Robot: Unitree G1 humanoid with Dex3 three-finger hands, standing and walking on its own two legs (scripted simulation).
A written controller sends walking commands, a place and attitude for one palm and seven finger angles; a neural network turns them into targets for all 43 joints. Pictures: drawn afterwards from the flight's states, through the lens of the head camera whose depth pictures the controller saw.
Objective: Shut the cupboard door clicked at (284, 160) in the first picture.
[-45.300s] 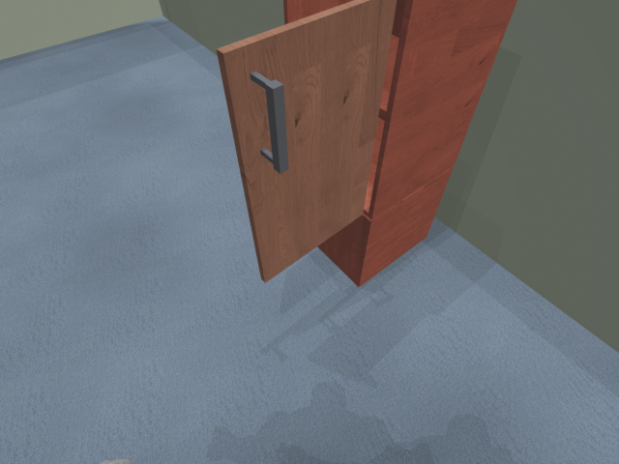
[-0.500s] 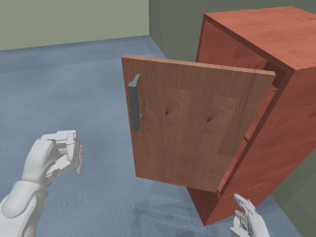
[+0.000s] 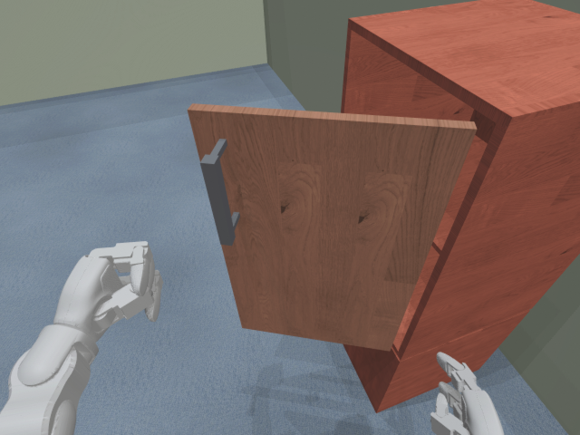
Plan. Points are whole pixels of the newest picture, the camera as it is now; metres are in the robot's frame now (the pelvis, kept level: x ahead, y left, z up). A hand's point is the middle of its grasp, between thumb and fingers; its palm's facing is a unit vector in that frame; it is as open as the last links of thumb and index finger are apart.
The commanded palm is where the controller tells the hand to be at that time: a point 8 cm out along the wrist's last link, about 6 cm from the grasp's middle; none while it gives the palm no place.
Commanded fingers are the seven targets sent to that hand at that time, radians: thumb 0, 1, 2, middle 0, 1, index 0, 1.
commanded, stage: bring the fist close to the handle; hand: left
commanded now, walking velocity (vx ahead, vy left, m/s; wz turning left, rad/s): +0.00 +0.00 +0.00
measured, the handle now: (224, 195) +0.41 +0.14 +0.14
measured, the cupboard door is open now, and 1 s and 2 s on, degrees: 60 60 51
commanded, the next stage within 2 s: push the door shut along its arc in 1.06 s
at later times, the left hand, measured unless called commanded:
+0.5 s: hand (194, 264) +0.27 +0.14 +0.15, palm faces -0.09 -1.00 -0.04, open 3.1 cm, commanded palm +0.26 +0.19 +0.14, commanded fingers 0.00 0.90 0.90 -1.30 -1.50 -1.30 -1.50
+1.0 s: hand (211, 261) +0.28 +0.13 +0.14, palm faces -0.08 -1.00 -0.04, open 3.1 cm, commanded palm +0.26 +0.17 +0.14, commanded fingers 0.00 0.90 0.90 -1.30 -1.50 -1.30 -1.50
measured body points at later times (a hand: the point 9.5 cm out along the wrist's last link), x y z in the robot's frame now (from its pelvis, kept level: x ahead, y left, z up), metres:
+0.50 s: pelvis +0.01 +0.02 +0.00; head +0.00 +0.00 +0.45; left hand +0.27 +0.20 +0.15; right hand +0.20 -0.19 -0.07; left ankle +0.00 +0.09 -0.73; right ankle +0.00 -0.07 -0.73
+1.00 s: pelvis +0.02 +0.01 +0.00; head -0.01 -0.02 +0.45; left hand +0.28 +0.18 +0.15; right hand +0.21 -0.21 -0.07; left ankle +0.00 +0.09 -0.73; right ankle +0.00 -0.08 -0.73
